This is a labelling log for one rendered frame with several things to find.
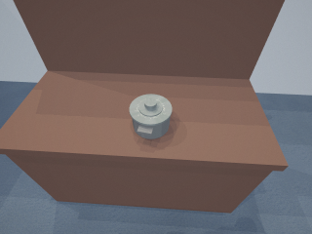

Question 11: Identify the pot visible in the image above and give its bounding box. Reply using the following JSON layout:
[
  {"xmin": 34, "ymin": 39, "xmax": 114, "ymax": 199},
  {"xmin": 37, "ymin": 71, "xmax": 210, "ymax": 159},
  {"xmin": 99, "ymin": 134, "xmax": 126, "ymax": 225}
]
[{"xmin": 132, "ymin": 117, "xmax": 171, "ymax": 139}]

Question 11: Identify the table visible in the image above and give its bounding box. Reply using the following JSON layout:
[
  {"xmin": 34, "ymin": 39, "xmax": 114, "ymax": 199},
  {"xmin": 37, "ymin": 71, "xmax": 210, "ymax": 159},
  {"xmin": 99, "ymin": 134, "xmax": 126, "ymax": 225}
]
[{"xmin": 0, "ymin": 0, "xmax": 289, "ymax": 214}]

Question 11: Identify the lid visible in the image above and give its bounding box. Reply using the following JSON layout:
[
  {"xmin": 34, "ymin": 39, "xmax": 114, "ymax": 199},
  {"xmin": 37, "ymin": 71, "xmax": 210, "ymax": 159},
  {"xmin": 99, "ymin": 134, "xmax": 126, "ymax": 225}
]
[{"xmin": 129, "ymin": 94, "xmax": 173, "ymax": 126}]

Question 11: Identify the knob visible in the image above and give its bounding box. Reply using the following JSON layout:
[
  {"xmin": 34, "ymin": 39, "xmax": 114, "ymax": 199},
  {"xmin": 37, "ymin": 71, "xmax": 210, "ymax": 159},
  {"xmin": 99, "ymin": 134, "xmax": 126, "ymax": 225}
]
[{"xmin": 144, "ymin": 97, "xmax": 157, "ymax": 109}]

